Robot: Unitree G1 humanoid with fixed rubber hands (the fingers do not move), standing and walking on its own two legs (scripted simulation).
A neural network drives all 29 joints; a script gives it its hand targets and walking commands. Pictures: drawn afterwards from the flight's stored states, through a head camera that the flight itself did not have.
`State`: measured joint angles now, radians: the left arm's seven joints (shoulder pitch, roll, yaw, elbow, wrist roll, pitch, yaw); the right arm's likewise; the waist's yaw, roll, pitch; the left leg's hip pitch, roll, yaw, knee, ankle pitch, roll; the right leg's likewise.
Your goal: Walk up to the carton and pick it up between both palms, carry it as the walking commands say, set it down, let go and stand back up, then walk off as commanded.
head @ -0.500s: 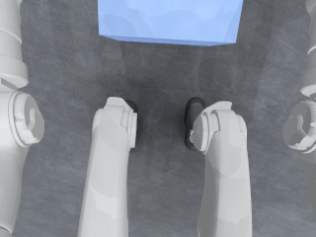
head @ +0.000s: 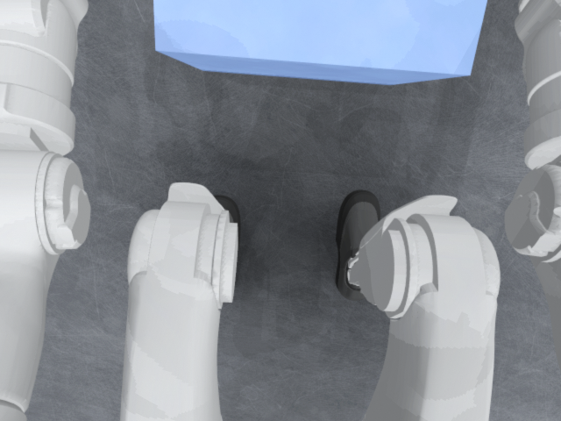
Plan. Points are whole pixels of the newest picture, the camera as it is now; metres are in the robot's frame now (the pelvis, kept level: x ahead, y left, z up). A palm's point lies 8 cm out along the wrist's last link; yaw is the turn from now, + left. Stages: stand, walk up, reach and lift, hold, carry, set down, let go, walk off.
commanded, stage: reach and lift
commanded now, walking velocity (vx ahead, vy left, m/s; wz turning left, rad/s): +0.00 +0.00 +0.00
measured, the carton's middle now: out of the picture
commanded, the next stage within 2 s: none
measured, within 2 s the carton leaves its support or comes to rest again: leaves its support in 1.90 s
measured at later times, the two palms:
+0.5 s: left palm out of the picture +0.55 +0.23 -0.19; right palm out of the picture +0.56 -0.21 -0.19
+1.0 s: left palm out of the picture +0.56 +0.19 -0.19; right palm out of the picture +0.56 -0.20 -0.19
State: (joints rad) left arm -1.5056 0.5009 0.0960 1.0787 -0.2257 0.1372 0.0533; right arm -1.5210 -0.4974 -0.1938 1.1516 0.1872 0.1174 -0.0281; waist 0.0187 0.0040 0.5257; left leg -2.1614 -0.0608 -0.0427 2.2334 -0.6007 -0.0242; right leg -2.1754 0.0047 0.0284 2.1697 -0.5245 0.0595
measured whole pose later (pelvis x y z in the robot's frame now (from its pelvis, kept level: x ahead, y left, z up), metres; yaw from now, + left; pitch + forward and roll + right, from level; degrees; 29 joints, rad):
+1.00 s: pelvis +0.00 -0.01 -0.02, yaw +0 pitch +31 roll -1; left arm -1.57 0.44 0.03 1.17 -0.27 0.06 0.09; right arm -1.56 -0.45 -0.03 1.19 0.31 0.07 -0.09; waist 0.01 -0.01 0.52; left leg -2.22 -0.01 -0.03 2.28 -0.61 -0.01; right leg -2.25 0.00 0.01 2.22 -0.51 0.03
